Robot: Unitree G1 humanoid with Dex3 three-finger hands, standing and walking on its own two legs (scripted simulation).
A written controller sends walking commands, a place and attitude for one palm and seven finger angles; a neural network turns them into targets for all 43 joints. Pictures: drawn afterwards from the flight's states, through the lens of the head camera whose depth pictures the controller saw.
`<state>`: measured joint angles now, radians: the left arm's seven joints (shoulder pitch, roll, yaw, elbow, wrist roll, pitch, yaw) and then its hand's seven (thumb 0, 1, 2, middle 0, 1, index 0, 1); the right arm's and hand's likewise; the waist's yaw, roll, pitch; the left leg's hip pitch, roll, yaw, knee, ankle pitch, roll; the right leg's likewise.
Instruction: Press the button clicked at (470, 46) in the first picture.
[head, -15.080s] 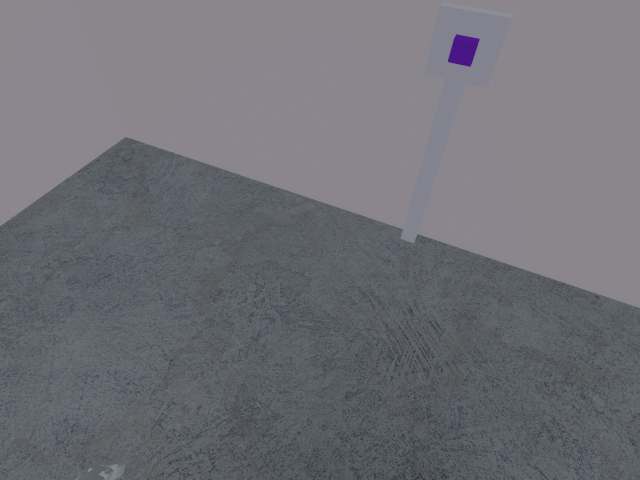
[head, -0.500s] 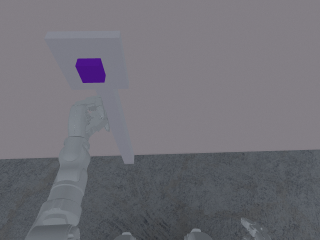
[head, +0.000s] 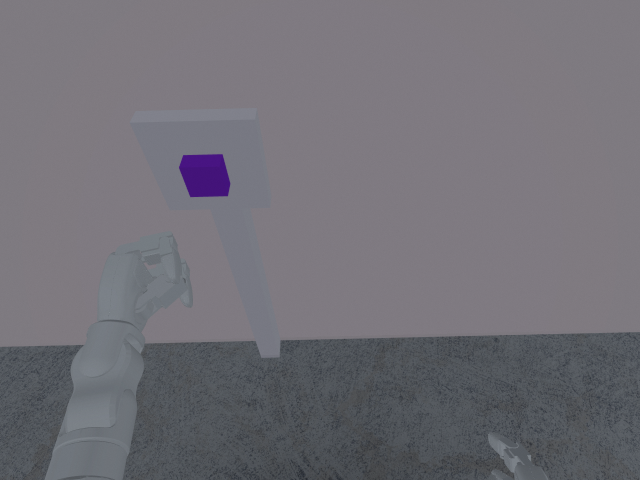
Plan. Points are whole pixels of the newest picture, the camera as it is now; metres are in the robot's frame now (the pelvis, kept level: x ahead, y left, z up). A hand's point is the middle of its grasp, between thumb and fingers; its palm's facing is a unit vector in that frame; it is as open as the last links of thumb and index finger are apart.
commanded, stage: draw the hand back to the body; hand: left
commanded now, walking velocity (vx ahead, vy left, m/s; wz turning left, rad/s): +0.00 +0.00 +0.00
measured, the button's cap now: (206, 174) +0.54 +0.20 +0.07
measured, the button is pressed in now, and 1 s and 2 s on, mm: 0 0 0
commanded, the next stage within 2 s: step back with the hand held close in 1.04 s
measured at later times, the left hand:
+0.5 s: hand (84, 323) +0.24 +0.23 +0.15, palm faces +0.32 -0.89 -0.32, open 3.1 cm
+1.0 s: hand (11, 355) +0.19 +0.25 +0.18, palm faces +0.43 -0.81 -0.40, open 3.1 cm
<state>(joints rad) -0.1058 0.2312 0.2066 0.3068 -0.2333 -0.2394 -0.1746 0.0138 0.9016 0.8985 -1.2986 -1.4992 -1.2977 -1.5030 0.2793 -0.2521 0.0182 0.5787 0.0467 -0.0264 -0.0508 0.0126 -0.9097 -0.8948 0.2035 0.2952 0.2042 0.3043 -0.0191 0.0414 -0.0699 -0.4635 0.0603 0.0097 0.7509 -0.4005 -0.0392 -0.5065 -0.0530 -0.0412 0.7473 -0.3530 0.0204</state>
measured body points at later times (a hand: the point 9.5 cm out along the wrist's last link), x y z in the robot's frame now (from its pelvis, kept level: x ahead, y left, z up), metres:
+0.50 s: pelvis +0.02 +0.01 +0.03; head +0.01 -0.01 +0.48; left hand +0.22 +0.28 +0.17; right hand +0.22 -0.20 -0.05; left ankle -0.01 +0.14 -0.71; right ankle +0.01 -0.13 -0.71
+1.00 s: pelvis +0.02 +0.01 +0.03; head +0.00 -0.01 +0.48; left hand +0.16 +0.29 +0.21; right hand +0.21 -0.20 -0.05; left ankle -0.01 +0.14 -0.71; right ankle +0.01 -0.13 -0.71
